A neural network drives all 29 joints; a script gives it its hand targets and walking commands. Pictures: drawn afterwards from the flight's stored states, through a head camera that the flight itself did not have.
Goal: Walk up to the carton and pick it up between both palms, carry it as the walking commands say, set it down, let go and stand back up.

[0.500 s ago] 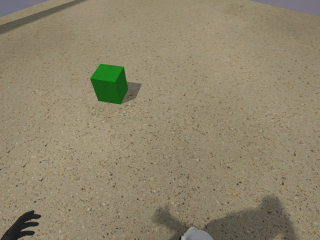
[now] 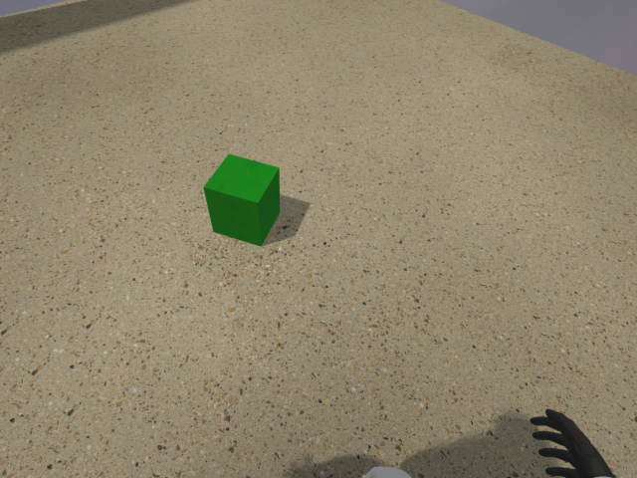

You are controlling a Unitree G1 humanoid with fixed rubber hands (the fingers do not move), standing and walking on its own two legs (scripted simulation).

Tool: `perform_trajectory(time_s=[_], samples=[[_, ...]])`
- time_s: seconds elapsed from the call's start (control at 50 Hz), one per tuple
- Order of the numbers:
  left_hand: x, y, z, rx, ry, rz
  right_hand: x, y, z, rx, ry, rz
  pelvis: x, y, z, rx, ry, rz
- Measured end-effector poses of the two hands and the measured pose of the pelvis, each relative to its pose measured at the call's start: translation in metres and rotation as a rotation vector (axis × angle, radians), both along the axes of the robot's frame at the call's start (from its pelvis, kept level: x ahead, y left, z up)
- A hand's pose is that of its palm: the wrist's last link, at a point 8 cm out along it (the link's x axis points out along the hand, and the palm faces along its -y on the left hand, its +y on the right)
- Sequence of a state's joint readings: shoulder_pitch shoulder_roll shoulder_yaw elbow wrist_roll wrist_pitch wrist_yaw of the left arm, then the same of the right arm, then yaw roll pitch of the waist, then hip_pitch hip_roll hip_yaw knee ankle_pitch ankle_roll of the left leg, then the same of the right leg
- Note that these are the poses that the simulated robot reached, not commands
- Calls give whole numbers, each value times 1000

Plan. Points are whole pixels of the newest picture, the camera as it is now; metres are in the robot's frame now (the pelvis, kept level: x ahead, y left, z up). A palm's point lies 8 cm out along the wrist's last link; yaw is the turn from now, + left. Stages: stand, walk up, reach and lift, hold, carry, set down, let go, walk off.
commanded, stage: walk up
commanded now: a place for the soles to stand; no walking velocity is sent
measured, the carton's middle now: (245, 200) +1.13 +0.26 -0.64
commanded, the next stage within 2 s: none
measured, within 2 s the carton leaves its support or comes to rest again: neither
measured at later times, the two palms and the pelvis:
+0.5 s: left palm (32, 347) +0.28 +0.39 -0.05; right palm (511, 332) +0.35 -0.31 -0.08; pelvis +0.22 +0.02 +0.00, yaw +0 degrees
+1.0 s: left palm (79, 211) +0.53 +0.43 -0.06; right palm (458, 266) +0.48 -0.26 -0.10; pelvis +0.43 +0.08 -0.01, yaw -2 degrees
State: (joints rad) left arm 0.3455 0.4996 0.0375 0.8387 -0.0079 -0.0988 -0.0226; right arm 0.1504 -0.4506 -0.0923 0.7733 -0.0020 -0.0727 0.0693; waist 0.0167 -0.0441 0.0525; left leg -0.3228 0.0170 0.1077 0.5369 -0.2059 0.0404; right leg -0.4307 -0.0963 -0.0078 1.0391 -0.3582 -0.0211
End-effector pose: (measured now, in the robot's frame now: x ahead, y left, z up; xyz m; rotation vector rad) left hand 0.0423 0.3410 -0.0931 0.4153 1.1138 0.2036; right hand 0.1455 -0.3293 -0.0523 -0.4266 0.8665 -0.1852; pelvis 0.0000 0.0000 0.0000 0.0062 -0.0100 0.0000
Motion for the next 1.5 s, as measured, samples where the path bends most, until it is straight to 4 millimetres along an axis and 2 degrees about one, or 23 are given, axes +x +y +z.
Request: perform_trajectory(time_s=[0.1,0.16,0.22,0.26,0.3,0.34,0.44,0.54,0.58,0.62,0.68,0.78,0.86,0.92,0.98,1.1,1.2,1.26,1.32,1.4,1.5], samples=[[84,-4,10,-8,-25,-86,-16,-7,-9,8,95,-91,45,6,5,12,0,-17],[139,-6,19,6,-63,-127,-17,-12,-20,26,144,-135,75,5,4,19,-2,-25],[193,-8,27,40,-120,-154,-3,-18,-36,42,176,-156,108,0,-4,22,-5,-28],[220,-4,32,75,-172,-149,16,-17,-48,47,188,-142,126,-3,-11,9,-9,-26],[234,1,39,95,-201,-123,42,-11,-52,55,191,-119,142,-3,-11,-2,-12,-21],[239,9,46,110,-206,-91,73,-5,-51,60,180,-88,159,0,-7,-12,-12,-13],[238,31,50,122,-146,-40,151,11,-39,65,141,-15,199,12,0,-23,-10,3],[241,60,34,106,-53,3,231,33,-23,47,79,34,243,35,-3,-27,-12,6],[252,73,21,96,-26,8,261,42,-19,20,48,44,264,49,-9,-28,-10,4],[269,82,8,82,-5,6,282,49,-16,-13,17,39,281,61,-16,-12,-12,-1],[307,81,-1,51,-4,-15,291,57,-10,-26,10,-7,303,70,-13,-5,-12,-15],[376,71,2,7,-30,-81,283,61,-9,-22,79,-84,341,78,-3,1,-5,-30],[430,67,12,14,-59,-130,280,59,-20,3,134,-134,373,79,-2,2,-4,-42],[468,70,18,56,-108,-147,293,57,-37,23,159,-140,399,76,-11,-3,-7,-44],[487,83,27,99,-146,-117,324,67,-48,40,171,-117,421,78,-14,-16,-5,-42],[496,117,44,144,-121,-53,410,94,-42,56,128,-26,463,95,-6,-22,-5,-24],[503,148,31,130,-47,-34,479,117,-30,36,62,18,500,121,-11,-14,-10,-27],[525,159,11,109,-18,-38,502,124,-27,-11,22,8,522,139,-21,-3,-15,-39],[560,154,2,70,-23,-61,502,128,-21,-24,32,-48,541,146,-17,2,-17,-51],[609,142,3,22,-44,-115,490,128,-16,-30,90,-108,567,150,-8,1,-12,-60],[669,133,11,25,-88,-168,487,123,-26,-9,149,-160,601,148,-9,-4,-10,-69]])
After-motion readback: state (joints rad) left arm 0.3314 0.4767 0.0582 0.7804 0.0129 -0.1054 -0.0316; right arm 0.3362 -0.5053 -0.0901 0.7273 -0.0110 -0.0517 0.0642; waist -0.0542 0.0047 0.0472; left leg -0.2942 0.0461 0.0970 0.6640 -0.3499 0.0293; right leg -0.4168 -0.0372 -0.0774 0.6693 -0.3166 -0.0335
